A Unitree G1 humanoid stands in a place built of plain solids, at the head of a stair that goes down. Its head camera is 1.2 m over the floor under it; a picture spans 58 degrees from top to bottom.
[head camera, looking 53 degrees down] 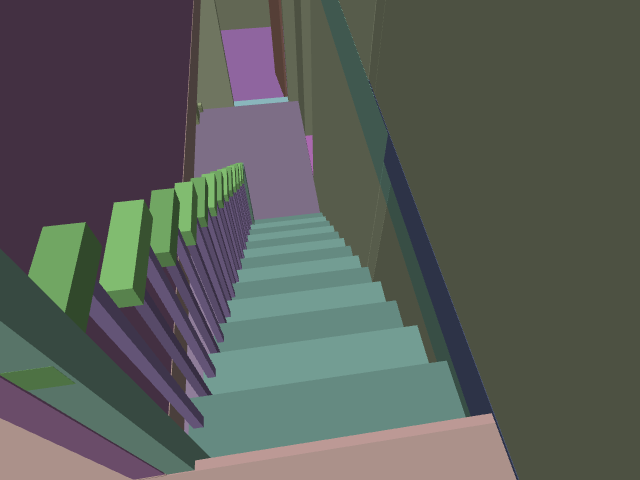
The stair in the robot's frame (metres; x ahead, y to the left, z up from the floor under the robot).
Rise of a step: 0.20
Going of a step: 0.23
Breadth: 0.85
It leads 8 degrees to the left of straight ahead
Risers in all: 14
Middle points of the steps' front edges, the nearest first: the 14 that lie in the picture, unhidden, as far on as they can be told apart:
0.26 -0.04 0.00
0.49 0.00 -0.20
0.71 0.03 -0.40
0.94 0.06 -0.60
1.16 0.09 -0.79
1.39 0.13 -0.99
1.61 0.16 -1.19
1.84 0.19 -1.39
2.06 0.23 -1.59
2.29 0.26 -1.79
2.51 0.29 -1.98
2.74 0.33 -2.18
2.96 0.36 -2.38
3.19 0.39 -2.58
